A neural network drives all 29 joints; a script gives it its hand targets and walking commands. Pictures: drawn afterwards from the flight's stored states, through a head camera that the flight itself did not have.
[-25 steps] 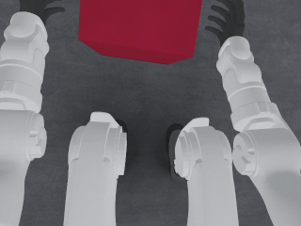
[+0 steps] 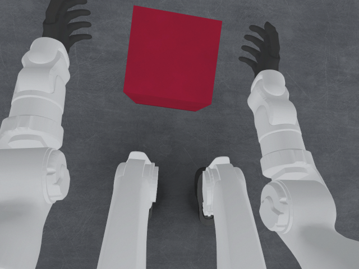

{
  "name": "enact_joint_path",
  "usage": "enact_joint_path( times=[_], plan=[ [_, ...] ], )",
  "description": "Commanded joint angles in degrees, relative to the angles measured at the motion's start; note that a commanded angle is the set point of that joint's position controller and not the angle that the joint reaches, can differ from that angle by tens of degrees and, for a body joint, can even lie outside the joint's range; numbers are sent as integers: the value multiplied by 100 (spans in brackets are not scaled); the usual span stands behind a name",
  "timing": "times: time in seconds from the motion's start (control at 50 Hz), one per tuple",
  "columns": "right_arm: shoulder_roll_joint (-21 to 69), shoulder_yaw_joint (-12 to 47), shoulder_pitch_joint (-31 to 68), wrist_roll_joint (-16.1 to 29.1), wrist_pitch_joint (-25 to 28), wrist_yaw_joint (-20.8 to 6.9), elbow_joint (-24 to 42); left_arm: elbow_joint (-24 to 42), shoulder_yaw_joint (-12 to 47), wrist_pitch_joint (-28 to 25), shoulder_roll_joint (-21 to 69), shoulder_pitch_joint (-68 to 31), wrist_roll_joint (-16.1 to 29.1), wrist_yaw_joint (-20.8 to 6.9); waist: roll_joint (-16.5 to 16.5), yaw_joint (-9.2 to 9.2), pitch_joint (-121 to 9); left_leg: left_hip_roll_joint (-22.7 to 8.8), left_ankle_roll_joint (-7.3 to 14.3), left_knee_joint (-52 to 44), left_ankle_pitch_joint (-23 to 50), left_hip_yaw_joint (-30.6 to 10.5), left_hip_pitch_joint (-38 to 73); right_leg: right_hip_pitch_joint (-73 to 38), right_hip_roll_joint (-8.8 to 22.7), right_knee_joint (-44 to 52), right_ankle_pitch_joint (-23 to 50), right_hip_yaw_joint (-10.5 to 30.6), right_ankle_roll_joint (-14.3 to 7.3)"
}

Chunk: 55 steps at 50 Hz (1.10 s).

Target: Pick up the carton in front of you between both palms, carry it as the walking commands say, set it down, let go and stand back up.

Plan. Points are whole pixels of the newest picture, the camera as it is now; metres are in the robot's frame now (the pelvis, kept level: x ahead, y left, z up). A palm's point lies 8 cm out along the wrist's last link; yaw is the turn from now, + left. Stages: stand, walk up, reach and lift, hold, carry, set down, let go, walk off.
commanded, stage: set down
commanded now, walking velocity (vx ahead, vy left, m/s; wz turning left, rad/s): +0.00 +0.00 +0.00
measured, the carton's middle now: (171, 69) +0.54 +0.06 -0.35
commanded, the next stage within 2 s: let go in 0.52 s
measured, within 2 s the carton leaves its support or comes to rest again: neither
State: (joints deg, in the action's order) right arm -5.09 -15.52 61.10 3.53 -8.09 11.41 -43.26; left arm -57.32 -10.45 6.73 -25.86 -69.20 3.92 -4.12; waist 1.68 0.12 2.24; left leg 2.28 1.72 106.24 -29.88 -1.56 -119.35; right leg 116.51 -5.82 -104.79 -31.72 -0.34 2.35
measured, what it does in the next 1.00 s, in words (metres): rises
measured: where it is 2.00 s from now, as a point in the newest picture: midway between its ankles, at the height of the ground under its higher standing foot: (175, 203)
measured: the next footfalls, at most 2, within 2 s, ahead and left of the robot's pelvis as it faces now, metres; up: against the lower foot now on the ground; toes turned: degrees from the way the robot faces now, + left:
none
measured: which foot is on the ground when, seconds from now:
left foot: down 0.00-1.00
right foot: down 0.00-1.00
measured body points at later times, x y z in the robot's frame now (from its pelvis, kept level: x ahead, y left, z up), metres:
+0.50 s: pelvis +0.02 +0.01 +0.14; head +0.32 +0.05 +0.48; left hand +0.52 +0.28 +0.03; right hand +0.51 -0.13 +0.03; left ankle +0.10 +0.10 -0.44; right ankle +0.10 -0.12 -0.44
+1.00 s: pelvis +0.09 +0.00 +0.25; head +0.29 +0.03 +0.66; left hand +0.41 +0.27 +0.14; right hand +0.42 -0.18 +0.14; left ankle +0.10 +0.10 -0.44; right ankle +0.10 -0.12 -0.44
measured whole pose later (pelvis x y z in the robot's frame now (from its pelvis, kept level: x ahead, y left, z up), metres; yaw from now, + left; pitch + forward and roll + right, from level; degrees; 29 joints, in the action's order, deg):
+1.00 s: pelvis +0.09 +0.00 +0.25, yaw +5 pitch +30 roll -1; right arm -7.7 -7.7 15.2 -2.3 -1.9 -0.2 -32.3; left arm -37.7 -10.7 1.3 -14.4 -20.6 -1.6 -2.9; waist 1.2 0.9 -4.9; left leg 3.6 1.4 45.1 -16.9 -3.1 -58.0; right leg 56.0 -2.6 -44.8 -18.9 2.8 0.4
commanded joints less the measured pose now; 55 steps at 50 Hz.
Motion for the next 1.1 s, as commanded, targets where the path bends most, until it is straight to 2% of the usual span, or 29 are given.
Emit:
enact_joint_path(
  times=[0.0, 0.16, 0.36, 0.56, 0.68, 0.76, 0.82, 0.98, 1.08],
  plan=[
    [-381, 28, 865, -10, 62, -10, 859, 791, -203, -62, -809, -1190, -81, -38, -707, -169, -6158, 22, -172, -1355, 2140, 42, 4619, -2275, -153, 1101, 1300, -486, 162],
    [-373, 55, 571, -15, -112, -22, 1329, 1169, -263, 97, -812, -1018, -88, -167, -766, -79, -6420, 59, -193, -2187, 2380, 25, 5582, -2848, -118, 1999, 1410, -458, 164],
    [-223, -80, 159, -217, -68, -182, 1238, 938, -449, 23, -633, -696, -326, -300, -744, 19, -5995, 51, -194, -3370, 2590, -65, 6285, -3577, -5, 3242, 1663, -332, 215],
    [-90, -179, -374, -557, 66, -383, 1126, 760, -701, -145, -338, -177, -745, -301, -687, -4, -5720, 17, -196, -4452, 2944, -152, 7133, -4420, 83, 4341, 1970, -242, 236],
    [-325, 96, -1799, -895, 204, -631, 1351, 1392, -719, -184, 109, 1378, -1064, -15, -701, -41, -6004, -20, -260, -5043, 3837, -266, 8759, -4965, 89, 4994, 2188, -289, 137],
    [-535, 313, -2601, -940, 357, -863, 1679, 2127, -501, -313, 374, 2303, -904, 135, -599, 12, -5617, -61, -270, -5500, 4090, -328, 9277, -5533, 127, 5426, 2405, -201, 29],
    [-610, 473, -3116, -834, 478, -991, 1769, 2507, -320, -427, 460, 2844, -711, 150, -554, 48, -5158, -94, -264, -5765, 4168, -350, 9405, -6021, 182, 5713, 2629, -78, -18],
    [-690, 804, -4979, -496, 817, -1219, 1543, 2490, -22, -732, 705, 5006, -485, 140, -495, 47, -4088, -127, -245, -6366, 4549, -334, 9697, -7422, 324, 6392, 3397, 228, -60],
    [-827, 983, -5919, -378, 963, -1279, 1780, 2719, 121, -894, 716, 6104, -424, 156, -279, 70, -3393, -84, -217, -6931, 4334, -266, 9880, -8608, 387, 6877, 3863, 333, -40]
  ],
)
